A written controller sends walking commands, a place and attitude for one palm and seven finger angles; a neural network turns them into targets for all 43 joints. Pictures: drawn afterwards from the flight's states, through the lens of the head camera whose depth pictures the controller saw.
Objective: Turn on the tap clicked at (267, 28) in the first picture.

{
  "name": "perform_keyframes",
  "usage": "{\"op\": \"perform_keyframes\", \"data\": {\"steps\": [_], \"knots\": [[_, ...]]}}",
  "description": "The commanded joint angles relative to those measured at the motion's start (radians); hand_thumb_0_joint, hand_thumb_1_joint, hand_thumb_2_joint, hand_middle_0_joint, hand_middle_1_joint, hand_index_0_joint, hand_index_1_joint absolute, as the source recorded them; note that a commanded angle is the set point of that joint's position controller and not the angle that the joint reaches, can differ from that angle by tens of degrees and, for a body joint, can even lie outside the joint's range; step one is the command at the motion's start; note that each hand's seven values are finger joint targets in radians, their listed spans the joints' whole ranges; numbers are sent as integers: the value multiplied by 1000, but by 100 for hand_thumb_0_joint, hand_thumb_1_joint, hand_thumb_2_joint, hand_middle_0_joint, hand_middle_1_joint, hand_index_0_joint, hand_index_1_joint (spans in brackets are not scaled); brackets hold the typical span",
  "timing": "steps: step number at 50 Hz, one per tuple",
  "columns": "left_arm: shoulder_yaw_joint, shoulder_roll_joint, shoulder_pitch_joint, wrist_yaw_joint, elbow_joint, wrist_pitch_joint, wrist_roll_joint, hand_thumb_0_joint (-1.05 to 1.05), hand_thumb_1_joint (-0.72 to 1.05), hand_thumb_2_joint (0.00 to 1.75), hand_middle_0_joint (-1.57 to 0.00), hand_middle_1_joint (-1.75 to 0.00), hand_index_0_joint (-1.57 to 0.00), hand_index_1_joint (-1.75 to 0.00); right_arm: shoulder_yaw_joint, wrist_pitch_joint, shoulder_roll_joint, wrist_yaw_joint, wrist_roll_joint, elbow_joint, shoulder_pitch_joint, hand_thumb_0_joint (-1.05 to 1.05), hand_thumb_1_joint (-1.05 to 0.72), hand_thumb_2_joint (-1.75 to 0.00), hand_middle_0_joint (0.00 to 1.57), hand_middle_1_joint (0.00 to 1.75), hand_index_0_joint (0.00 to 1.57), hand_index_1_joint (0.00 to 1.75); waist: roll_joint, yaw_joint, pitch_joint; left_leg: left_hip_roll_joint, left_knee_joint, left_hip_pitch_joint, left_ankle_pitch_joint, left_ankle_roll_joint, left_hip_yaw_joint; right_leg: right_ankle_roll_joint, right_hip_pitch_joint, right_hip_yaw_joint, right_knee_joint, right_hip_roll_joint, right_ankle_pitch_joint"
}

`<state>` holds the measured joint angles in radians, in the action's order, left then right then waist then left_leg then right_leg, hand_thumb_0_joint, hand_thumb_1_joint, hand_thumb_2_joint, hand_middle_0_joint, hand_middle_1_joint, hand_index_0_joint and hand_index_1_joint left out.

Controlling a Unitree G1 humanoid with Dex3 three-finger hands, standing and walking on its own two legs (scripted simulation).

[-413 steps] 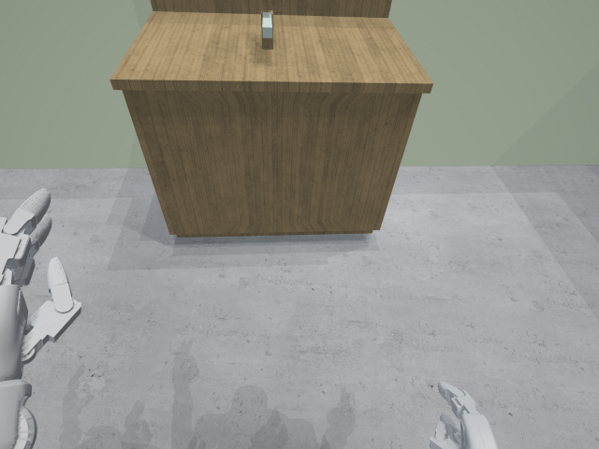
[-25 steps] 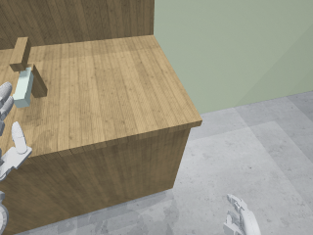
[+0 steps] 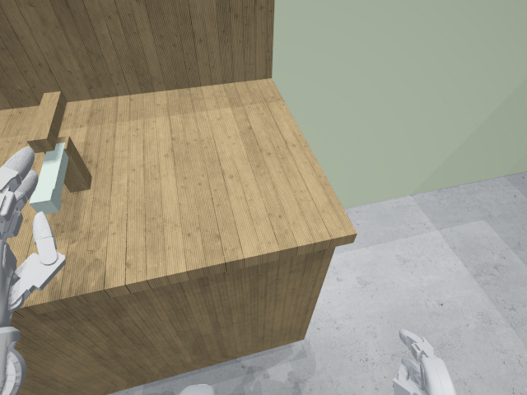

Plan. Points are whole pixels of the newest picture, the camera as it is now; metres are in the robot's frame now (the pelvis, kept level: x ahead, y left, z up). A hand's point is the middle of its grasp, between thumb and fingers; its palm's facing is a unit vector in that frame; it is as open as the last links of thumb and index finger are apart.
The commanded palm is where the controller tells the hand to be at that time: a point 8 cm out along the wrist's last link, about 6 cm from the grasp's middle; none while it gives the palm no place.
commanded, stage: come to a stop and stand still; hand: left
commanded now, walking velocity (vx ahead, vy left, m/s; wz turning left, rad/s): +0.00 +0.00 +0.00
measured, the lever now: (46, 201) +0.33 +0.36 +0.11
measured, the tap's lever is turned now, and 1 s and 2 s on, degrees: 0 0 0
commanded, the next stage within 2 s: look again from close up in 0.94 s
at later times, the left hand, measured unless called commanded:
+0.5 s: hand (55, 212) +0.27 +0.28 +0.18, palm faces +0.35 -0.85 -0.38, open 7.4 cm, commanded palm +0.21 +0.32 +0.19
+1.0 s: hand (24, 215) +0.26 +0.32 +0.17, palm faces +0.39 -0.85 -0.36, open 7.4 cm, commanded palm +0.20 +0.34 +0.19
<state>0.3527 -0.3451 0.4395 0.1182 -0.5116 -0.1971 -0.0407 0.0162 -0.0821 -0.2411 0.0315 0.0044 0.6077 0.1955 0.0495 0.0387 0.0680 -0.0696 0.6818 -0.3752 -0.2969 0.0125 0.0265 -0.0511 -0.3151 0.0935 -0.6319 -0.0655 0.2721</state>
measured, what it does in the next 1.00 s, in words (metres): steps on the spot: left foot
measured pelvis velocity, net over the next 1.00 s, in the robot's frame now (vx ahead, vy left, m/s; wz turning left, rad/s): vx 0.03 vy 0.07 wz -0.05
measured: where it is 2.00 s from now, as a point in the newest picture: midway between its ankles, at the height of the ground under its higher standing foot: outside the picture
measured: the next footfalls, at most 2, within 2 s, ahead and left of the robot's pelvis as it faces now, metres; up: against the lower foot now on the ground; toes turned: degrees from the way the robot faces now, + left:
left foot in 0.04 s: +0.10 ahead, +0.18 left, +0.00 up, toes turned -3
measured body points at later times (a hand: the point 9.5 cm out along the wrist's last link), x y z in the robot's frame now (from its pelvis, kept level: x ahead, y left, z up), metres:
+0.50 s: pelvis +0.04 +0.04 +0.01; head +0.07 +0.05 +0.46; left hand +0.24 +0.32 +0.20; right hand +0.21 -0.17 -0.07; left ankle +0.06 +0.18 -0.73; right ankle +0.05 -0.09 -0.73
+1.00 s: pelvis +0.03 +0.07 +0.01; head +0.06 +0.09 +0.46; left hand +0.24 +0.36 +0.19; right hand +0.19 -0.16 -0.07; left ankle +0.06 +0.18 -0.73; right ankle +0.05 -0.09 -0.73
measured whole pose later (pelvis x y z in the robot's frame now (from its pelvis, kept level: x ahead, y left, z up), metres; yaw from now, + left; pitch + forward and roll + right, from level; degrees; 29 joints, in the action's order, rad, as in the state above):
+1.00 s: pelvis +0.03 +0.07 +0.01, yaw -3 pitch -2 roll -1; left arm 0.39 -0.37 0.38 0.11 -0.44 -0.23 -0.04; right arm -0.01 -0.17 -0.17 0.02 0.00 0.61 0.23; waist 0.05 0.04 0.09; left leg -0.06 0.50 -0.24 -0.23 0.00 0.08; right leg 0.04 -0.21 0.05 -0.44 -0.06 0.20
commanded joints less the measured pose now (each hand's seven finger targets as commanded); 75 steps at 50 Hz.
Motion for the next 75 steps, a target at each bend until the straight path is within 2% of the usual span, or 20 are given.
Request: {"op": "perform_keyframes", "data": {"steps": [1, 3, 5, 6, 10, 17, 27, 28, 29, 30, 32, 33, 36, 38, 40, 42, 44, 53, 57, 75], "knots": [[141, -213, -103, 38, -172, -50, -6, 0, 90, 90, -20, -30, -20, -30, 30, -72, -70, 23, -19, -165, -56, 0, -90, -90, 20, 30, 20, 30, -4, -20, -99, 55, -183, 148, -11, 20, 34, -10, -19, -197, 206, -106, 224], [141, -194, -84, 39, -118, -44, -8, 0, 90, 90, -20, -30, -20, -30, 36, -75, -96, 27, -32, -169, -57, 0, -90, -90, 20, 30, 20, 30, -35, -18, -138, -35, -246, 168, 210, 34, -82, 30, 33, -107, 62, -4, -22], [131, -174, -75, 31, -70, -33, -14, 0, 90, 90, -20, -30, -20, -30, 27, -74, -85, 27, -40, -173, -70, 0, -90, -90, 20, 30, 20, 30, -177, -24, -90, -71, -361, 13, -11, 37, -135, 57, 99, -63, 46, 46, 42], [120, -169, -94, 30, -79, -30, -7, 0, 90, 90, -20, -30, -20, -30, 17, -77, -77, 28, -38, -175, -86, 0, -90, -90, 20, 30, 20, 30, -178, -19, -57, -77, -389, -55, -74, 36, -136, 57, 140, -61, 56, 54, 14], [78, -151, -123, 30, -151, -25, 0, 0, 90, 90, -20, -30, -20, -30, 14, -98, -76, 21, -26, -173, -83, 0, -90, -90, 20, 30, 20, 30, -121, -19, -119, -36, -343, 34, 58, -1, -54, 48, 181, -72, 158, 51, -128], [124, -209, -106, 41, -251, -4, -9, 0, 90, 90, -20, -30, -20, -30, 14, -97, -64, 14, -19, -174, -93, 0, -90, -90, 20, 30, 20, 30, -172, -16, -218, -41, -297, 160, 313, -22, -14, 52, 215, -65, 188, 51, -281], [111, -181, -12, 48, -216, 25, -26, 0, 90, 90, -20, -30, -20, -30, 19, -56, -63, 28, -25, -186, -103, 0, -90, -90, 20, 30, 20, 30, -98, -23, -204, -11, -291, 169, 210, -27, 21, 46, 222, -87, 260, 16, -308], [672, -966, -1040, 13, -379, -98, 139, 0, 90, 90, -20, -30, -20, -30, 60, -107, -112, 32, 51, -139, 49, 0, -90, -90, 20, 30, 20, 30, 47, 14, -38, -29, -119, 43, 239, -14, 66, 58, 50, -175, 358, -50, -323], [273, -346, -418, -34, 230, -51, 46, 0, 90, 90, -20, -30, -20, -30, 28, -104, -1, 30, 15, -74, 4, 0, -90, -90, 20, 30, 20, 30, 108, -13, -202, 71, -201, 146, 194, -8, 51, -32, 143, -170, 283, -80, -409], [162, -221, -223, -46, 183, -52, 18, 0, 90, 90, -20, -30, -20, -30, 60, -122, -80, 22, -7, -184, 12, 0, -90, -90, 20, 30, 20, 30, -9, 24, -167, 40, -203, 206, 228, -25, 68, 1, 121, -243, 277, -60, -490], [11, -78, -97, -38, -12, -78, -28, 0, 90, 90, -20, -30, -20, -30, 43, -130, -64, -6, -30, -176, -53, 0, -90, -90, 20, 30, 20, 30, -202, -1, -253, -2, -271, 264, 331, -4, 38, 25, 203, -118, 185, -24, -324], [27, -130, -86, -26, -109, -76, -17, 0, 90, 90, -20, -30, -20, -30, 53, -136, -91, -16, -22, -194, -55, 0, -90, -90, 20, 30, 20, 30, -215, 11, -240, -23, -268, 255, 344, 0, 30, 38, 173, -115, 178, -4, -262], [82, -185, -37, -4, -156, -74, -12, 0, 90, 90, -20, -30, -20, -30, 44, -138, -88, -22, -22, -199, -61, 0, -90, -90, 20, 30, 20, 30, -59, 9, -193, -20, -286, 119, 179, -3, 5, 51, 203, -94, 193, 12, -149], [140, -225, -50, 13, -168, -77, -16, 0, 90, 90, -20, -30, -20, -30, 37, -134, -88, -8, -21, -199, -78, 0, -90, -90, 20, 30, 20, 30, -30, -3, -165, -8, -303, 99, 71, -2, 1, 53, 176, -76, 215, 12, -78], [170, -242, -95, 14, -184, -90, -17, 0, 90, 90, -20, -30, -20, -30, 35, -138, -83, 5, -19, -199, -79, 0, -90, -90, 20, 30, 20, 30, -30, -8, -132, 12, -302, 109, 11, -3, 3, 47, 131, -105, 254, 13, -23], [192, -265, -141, 20, -208, -98, -15, 0, 90, 90, -20, -30, -20, -30, 30, -138, -81, 17, -18, -188, -92, 0, -90, -90, 20, 30, 20, 30, -109, -16, -113, 6, -321, 136, 1, -1, 0, 44, 107, -107, 260, 17, -17], [158, -223, -156, 17, -177, -103, -11, 0, 90, 90, -20, -30, -20, -30, 28, -144, -76, 17, -14, -182, -76, 0, -90, -90, 20, 30, 20, 30, -157, -12, -122, -2, -333, 111, -12, 6, -4, 44, 152, -101, 246, 22, -40], [75, -145, -125, 7, -134, -83, 7, 0, 90, 90, -20, -30, -20, -30, 24, -151, -80, -7, -7, -151, -67, 0, -90, -90, 20, 30, 20, 30, -100, -16, -142, 6, -312, 144, 117, -9, 6, 52, 191, -84, 267, 26, -172], [127, -194, -115, 12, -187, -80, 5, 0, 90, 90, -20, -30, -20, -30, 25, -133, -73, -8, -14, -165, -94, 0, -90, -90, 20, 30, 20, 30, -119, -14, -156, 2, -312, 159, 175, -12, 2, 54, 210, -75, 253, 27, -221], [105, -173, -129, 12, -197, -72, -6, 0, 90, 90, -20, -30, -20, -30, 31, -106, -78, -4, -20, -193, -84, 0, -90, -90, 20, 30, 20, 30, -130, -13, -112, -25, -352, 108, 106, -13, -23, 62, 205, -68, 232, 39, -183]]}}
